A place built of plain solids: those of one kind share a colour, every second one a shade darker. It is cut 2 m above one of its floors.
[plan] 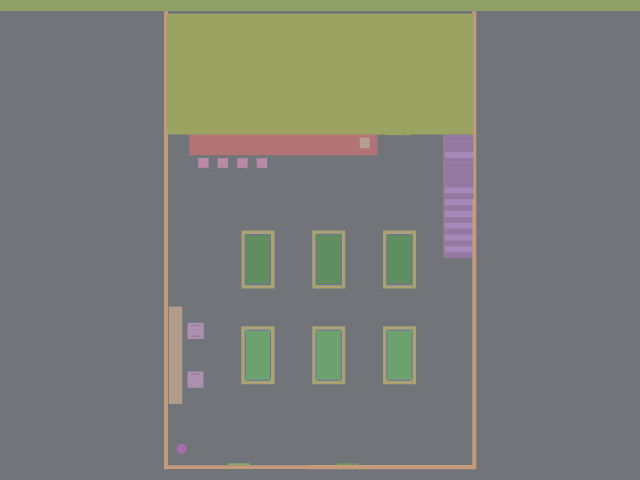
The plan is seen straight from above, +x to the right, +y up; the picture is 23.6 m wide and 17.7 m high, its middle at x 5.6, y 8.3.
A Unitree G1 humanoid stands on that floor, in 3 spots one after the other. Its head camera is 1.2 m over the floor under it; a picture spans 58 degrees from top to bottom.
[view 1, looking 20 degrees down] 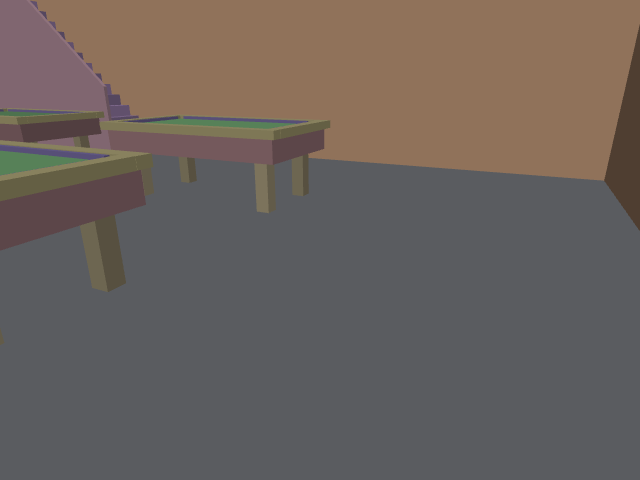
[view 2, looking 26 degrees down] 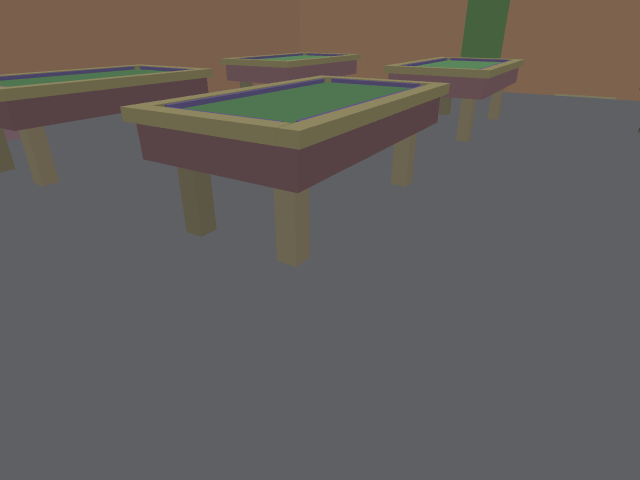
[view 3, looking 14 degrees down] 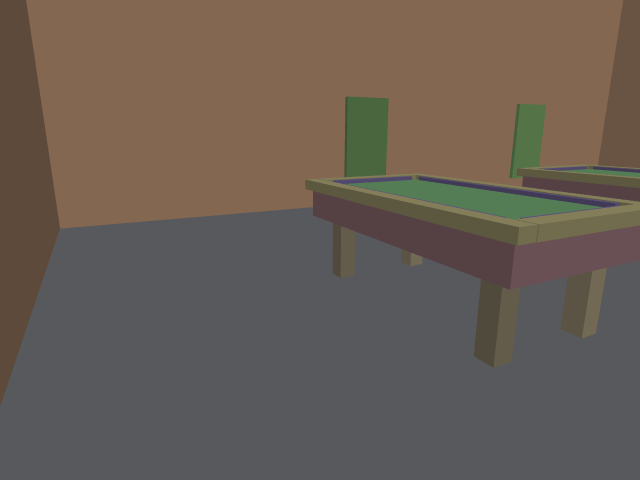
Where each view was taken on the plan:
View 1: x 4.62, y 1.00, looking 25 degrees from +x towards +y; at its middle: ground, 3.51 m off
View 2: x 4.25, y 10.18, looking -58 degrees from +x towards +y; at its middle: ground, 2.74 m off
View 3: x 10.71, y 6.33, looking -117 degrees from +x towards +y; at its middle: ground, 4.96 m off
